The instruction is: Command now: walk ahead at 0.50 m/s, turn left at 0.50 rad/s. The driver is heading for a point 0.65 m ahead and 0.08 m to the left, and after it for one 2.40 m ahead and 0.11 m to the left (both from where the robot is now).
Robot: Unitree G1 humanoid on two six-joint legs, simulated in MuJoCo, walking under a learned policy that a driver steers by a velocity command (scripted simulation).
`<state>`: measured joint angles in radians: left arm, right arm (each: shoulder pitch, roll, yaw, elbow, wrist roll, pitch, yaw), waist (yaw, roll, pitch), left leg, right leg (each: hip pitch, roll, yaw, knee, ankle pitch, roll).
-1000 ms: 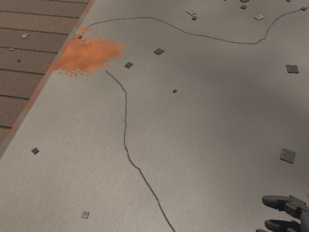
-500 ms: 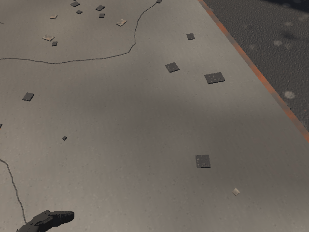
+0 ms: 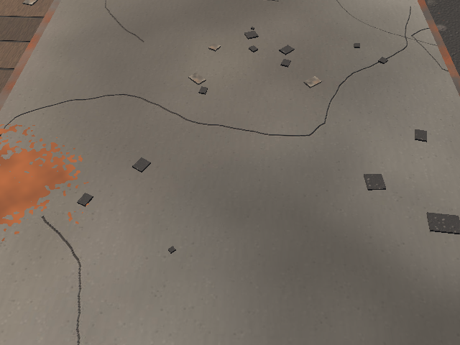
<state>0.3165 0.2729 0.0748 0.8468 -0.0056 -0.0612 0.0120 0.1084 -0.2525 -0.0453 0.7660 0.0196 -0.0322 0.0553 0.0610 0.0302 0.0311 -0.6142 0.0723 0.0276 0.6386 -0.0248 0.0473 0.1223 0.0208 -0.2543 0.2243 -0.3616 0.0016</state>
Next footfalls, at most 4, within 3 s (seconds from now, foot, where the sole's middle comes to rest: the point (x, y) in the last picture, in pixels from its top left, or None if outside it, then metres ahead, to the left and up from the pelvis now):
0.06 left None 0.21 0.11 -0.77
0.54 right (265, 327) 0.53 -0.04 -0.77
1.00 left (180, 278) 0.66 0.22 -0.77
1.40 right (266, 297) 0.61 -0.04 -0.77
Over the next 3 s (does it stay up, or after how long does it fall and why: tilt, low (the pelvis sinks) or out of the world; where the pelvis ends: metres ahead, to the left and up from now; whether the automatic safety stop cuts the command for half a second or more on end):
stays up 0.86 0.13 0.00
